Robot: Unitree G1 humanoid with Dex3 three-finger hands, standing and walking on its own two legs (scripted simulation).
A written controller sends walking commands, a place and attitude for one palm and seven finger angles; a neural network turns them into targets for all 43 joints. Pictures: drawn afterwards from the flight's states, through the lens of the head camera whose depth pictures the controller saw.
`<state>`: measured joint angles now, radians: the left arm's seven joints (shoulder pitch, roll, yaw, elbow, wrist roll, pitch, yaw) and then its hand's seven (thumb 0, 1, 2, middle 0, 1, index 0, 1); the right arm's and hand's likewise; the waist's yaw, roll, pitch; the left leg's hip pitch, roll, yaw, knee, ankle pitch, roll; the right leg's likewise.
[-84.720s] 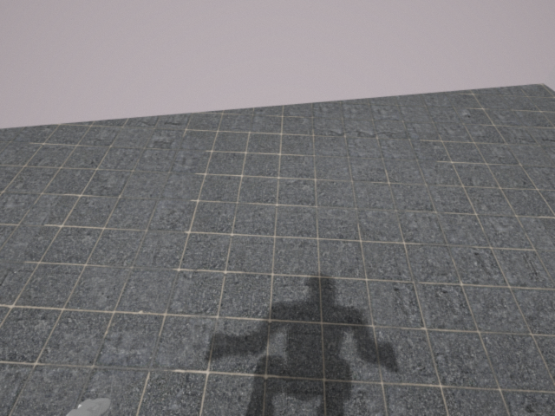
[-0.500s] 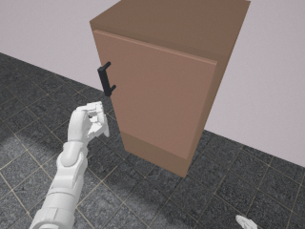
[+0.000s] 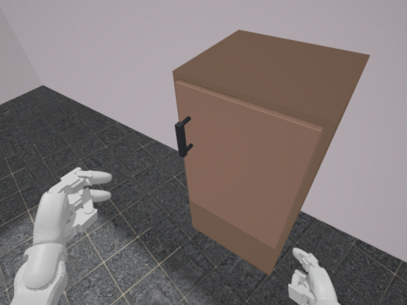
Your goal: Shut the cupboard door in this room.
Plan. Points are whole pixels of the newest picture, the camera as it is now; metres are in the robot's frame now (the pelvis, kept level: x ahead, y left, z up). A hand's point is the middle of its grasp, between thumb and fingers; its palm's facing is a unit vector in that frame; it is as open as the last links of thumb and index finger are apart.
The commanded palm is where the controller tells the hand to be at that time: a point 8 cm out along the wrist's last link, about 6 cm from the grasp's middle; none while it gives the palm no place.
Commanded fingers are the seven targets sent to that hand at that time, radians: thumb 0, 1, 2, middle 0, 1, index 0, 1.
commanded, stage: draw the hand back to the body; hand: left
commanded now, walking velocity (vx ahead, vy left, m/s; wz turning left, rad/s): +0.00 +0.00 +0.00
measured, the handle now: (185, 137) +0.62 +0.13 -0.04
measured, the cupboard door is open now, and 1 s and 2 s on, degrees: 0 0 0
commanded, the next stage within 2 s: step back with the hand held close in 0.58 s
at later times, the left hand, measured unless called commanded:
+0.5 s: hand (42, 231) +0.18 +0.26 +0.15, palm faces +0.44 -0.81 -0.38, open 7.3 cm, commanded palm +0.13 +0.30 +0.17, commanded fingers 0.00 0.90 0.90 -0.20 -0.30 -0.20 -0.30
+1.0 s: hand (41, 227) +0.18 +0.26 +0.15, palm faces +0.37 -0.80 -0.48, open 7.4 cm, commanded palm +0.12 +0.30 +0.17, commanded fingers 0.00 0.90 0.90 -0.20 -0.30 -0.20 -0.30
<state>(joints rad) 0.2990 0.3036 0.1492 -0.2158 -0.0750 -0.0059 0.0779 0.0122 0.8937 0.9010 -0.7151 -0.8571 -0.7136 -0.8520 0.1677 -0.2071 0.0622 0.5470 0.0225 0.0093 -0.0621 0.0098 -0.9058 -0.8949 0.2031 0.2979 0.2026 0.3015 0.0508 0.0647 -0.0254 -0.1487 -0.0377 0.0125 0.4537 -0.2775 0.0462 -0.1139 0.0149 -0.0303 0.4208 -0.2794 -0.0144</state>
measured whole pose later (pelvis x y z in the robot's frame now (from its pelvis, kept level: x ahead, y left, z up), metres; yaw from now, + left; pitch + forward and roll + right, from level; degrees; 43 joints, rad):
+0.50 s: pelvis -0.01 +0.00 +0.00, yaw +0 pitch -3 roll -1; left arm 0.46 0.34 0.32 -0.36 -0.08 -0.06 0.10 0.01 0.89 0.90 -0.23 -0.32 -0.22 -0.31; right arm 0.21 -0.24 0.02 0.63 0.02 -0.07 -0.07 0.01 -0.91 -0.90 0.20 0.30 0.20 0.30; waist 0.06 0.07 -0.02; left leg -0.13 -0.04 0.01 0.45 -0.26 0.05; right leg -0.10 0.01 -0.03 0.42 -0.26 -0.01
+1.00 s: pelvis -0.02 +0.01 +0.00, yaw -1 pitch +1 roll -1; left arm 0.53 0.39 0.37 -0.39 -0.07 -0.15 0.11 0.01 0.89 0.90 -0.21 -0.30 -0.21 -0.30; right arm 0.19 -0.26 -0.02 0.58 0.02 0.02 -0.08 0.01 -0.91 -0.89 0.20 0.30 0.20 0.30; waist 0.01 0.07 -0.02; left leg -0.25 -0.03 0.03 0.48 -0.25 0.05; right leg -0.22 0.02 -0.02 0.44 -0.24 0.00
